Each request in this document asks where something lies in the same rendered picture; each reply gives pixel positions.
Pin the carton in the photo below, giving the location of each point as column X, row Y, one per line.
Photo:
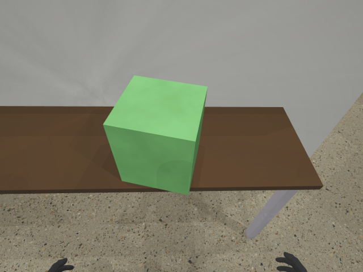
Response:
column 154, row 132

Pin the robot right hand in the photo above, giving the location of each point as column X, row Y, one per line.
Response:
column 292, row 261

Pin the table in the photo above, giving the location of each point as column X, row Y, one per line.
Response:
column 48, row 149

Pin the robot left hand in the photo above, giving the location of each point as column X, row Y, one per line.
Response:
column 59, row 266

